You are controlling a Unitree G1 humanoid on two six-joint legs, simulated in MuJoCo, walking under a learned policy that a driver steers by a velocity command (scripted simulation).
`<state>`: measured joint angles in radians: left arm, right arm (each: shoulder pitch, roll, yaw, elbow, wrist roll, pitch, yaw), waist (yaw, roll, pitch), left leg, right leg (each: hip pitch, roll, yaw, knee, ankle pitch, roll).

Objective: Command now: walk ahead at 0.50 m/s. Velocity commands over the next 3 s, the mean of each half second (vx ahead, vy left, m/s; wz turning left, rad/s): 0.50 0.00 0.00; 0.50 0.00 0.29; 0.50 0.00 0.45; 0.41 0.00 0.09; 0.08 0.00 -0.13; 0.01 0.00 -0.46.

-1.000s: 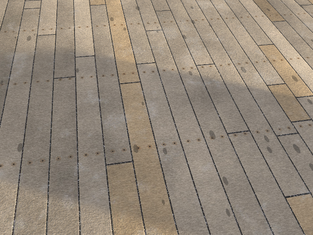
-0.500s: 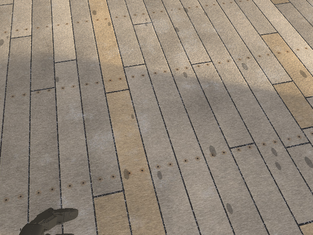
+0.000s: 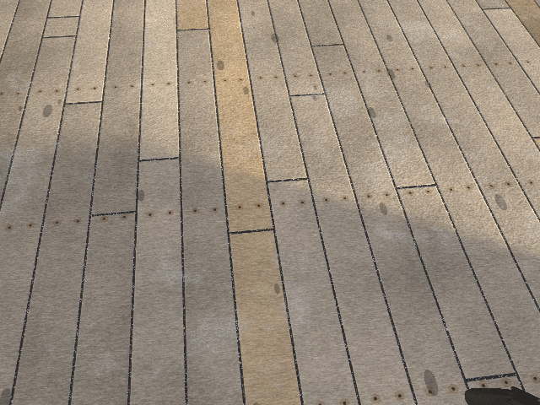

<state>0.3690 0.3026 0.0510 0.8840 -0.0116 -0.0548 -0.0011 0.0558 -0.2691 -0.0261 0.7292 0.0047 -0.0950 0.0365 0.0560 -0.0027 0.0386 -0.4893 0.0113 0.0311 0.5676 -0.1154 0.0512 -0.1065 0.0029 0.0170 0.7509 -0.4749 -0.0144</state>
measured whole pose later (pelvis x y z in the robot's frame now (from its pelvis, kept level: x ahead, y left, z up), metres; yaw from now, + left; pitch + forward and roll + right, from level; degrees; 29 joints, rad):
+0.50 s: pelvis +0.28 -0.02 +0.00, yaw +0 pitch +2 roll +2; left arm 0.02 0.25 0.03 0.74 -0.01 -0.09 -0.05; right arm 0.40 -0.30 -0.06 0.91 0.02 -0.04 -0.01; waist -0.07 -0.02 0.02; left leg 0.07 -0.01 0.04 0.33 -0.42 0.01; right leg -0.49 -0.03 -0.02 0.49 -0.04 -0.05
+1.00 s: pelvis +0.55 -0.02 +0.00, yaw +11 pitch +2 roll -2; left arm 0.29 0.28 0.06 0.93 -0.01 -0.06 0.01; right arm 0.11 -0.25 -0.05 0.73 0.02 -0.04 0.05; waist 0.07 0.02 0.03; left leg -0.59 0.06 0.04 0.61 -0.05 0.06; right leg 0.12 0.02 -0.23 0.24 -0.38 0.00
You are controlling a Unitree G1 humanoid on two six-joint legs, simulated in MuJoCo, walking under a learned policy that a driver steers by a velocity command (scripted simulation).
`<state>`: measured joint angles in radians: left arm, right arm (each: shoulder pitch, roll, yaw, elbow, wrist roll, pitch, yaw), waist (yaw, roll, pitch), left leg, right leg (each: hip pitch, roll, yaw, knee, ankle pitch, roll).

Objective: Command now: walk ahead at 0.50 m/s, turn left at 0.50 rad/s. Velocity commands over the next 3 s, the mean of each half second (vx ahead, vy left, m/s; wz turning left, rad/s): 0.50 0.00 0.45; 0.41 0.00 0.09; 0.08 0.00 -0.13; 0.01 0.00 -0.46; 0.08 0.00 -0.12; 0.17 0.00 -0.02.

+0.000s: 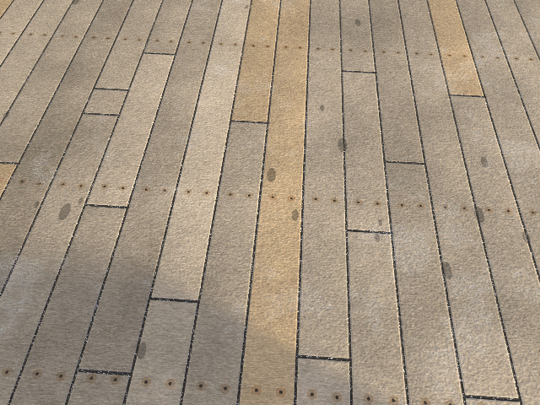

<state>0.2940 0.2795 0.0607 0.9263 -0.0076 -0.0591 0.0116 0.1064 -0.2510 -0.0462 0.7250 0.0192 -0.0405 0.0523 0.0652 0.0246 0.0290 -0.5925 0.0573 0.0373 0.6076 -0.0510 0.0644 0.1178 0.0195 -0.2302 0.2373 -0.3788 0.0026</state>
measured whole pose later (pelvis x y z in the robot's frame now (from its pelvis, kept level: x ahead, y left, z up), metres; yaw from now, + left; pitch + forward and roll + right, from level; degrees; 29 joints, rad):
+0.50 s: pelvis +0.29 +0.02 +0.01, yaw +14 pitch +2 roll +1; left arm 0.04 0.27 0.03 0.76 0.00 -0.11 -0.03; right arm 0.36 -0.28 -0.07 0.75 0.01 -0.05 -0.01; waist -0.07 -0.04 0.01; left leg -0.02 -0.10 -0.14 0.37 -0.37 0.06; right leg -0.54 -0.03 0.04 0.50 0.03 0.01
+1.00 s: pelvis +0.55 +0.06 +0.01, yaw +15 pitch +2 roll -2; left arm 0.33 0.27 0.04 0.91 -0.01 -0.05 0.00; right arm 0.08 -0.25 -0.04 0.68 -0.01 -0.08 0.02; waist 0.09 0.04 0.03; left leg -0.52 0.03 -0.03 0.49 0.07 0.03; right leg -0.02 0.06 -0.02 0.33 -0.33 -0.03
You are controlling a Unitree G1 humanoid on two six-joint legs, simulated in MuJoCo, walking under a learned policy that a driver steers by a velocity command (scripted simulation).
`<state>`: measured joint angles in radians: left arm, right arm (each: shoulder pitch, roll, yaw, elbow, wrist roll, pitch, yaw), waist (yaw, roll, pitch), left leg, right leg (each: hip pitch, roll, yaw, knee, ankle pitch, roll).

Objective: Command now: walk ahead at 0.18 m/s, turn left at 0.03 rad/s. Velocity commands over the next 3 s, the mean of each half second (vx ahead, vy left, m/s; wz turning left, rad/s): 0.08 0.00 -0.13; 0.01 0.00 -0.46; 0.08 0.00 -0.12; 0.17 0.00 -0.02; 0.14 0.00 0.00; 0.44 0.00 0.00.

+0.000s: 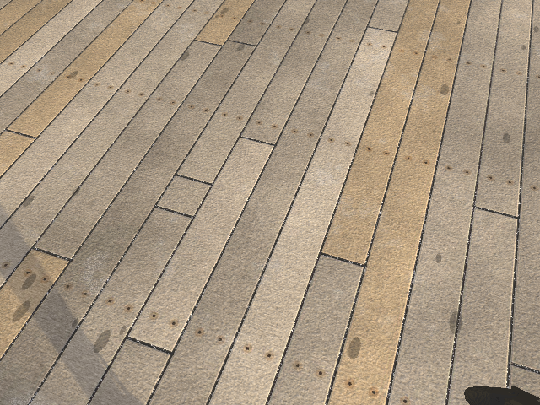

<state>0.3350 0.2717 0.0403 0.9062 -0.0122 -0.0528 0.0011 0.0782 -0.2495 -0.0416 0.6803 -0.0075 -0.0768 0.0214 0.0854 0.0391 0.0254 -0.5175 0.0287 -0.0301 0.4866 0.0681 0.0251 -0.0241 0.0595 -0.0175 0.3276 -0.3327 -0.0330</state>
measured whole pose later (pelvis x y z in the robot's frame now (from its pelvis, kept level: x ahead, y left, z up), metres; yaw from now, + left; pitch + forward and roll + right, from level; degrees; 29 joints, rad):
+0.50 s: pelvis +0.09 +0.00 -0.01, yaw -6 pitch +0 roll +1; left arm 0.23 0.28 0.06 0.85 0.00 0.02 0.03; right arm 0.13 -0.27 -0.07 0.81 -0.01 0.00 -0.04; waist 0.02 0.00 0.04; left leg -0.33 0.00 0.07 0.54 -0.21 0.01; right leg -0.30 -0.01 0.09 0.61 -0.31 0.02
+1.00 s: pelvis +0.09 -0.05 +0.01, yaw -21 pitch +2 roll +2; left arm 0.19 0.27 0.06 0.73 0.01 0.01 0.02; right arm 0.09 -0.32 -0.10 0.84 0.00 0.03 -0.05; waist 0.01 0.04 0.04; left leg -0.56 0.03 0.00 1.11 -0.38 -0.06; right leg -0.29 0.02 0.02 0.48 -0.23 -0.06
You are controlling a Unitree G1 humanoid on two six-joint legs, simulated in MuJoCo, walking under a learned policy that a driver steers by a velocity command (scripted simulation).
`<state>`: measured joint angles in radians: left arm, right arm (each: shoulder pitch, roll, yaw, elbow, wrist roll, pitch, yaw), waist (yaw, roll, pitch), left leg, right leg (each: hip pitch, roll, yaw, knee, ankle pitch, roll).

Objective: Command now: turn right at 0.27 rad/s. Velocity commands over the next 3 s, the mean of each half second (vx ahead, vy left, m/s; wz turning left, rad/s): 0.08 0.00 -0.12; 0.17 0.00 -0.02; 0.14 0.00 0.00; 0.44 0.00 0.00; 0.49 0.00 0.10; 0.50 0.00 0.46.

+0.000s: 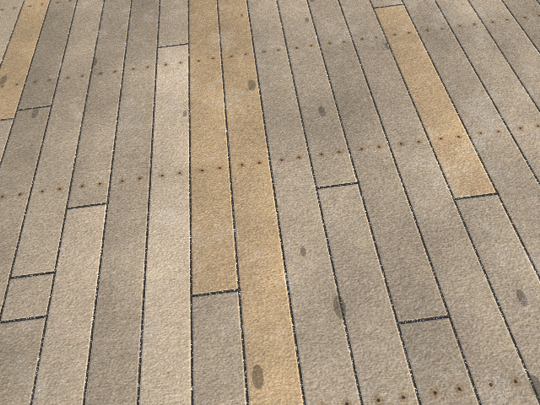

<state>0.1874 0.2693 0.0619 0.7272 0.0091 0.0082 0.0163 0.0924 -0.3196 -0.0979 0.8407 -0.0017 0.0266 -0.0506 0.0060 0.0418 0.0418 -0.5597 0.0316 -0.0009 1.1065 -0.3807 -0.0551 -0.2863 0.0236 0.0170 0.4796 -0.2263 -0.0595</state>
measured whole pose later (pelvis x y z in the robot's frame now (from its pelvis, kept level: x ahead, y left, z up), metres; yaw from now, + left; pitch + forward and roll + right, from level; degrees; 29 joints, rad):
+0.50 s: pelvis +0.05 +0.00 -0.01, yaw -2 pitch +0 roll +0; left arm 0.23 0.26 0.06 0.86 -0.02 -0.04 0.00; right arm 0.25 -0.26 -0.06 0.97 0.03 -0.03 -0.02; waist 0.00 0.01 -0.01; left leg -0.19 0.04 -0.02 0.54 -0.35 -0.02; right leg -0.22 0.04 -0.02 0.56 -0.36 -0.08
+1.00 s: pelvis +0.19 +0.03 -0.01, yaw -3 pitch +0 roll +0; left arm 0.27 0.25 0.05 0.96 -0.01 0.00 0.03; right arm 0.02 -0.23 -0.03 0.92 -0.01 -0.04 0.01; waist 0.03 -0.03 0.06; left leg -0.37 -0.03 0.06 0.48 -0.11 0.06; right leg -0.27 0.00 0.04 0.97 -0.58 0.04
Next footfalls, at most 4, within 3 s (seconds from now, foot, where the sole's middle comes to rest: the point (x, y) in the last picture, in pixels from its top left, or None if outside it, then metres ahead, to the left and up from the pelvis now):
0.24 left None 0.06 0.15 -0.78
0.86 left None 0.36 0.12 -0.78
1.16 right None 0.25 -0.12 -0.78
1.96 right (349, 303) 0.71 -0.11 -0.78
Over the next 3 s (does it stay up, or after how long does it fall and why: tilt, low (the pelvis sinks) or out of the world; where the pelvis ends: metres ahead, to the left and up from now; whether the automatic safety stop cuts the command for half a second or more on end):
stays up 1.14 0.06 -0.01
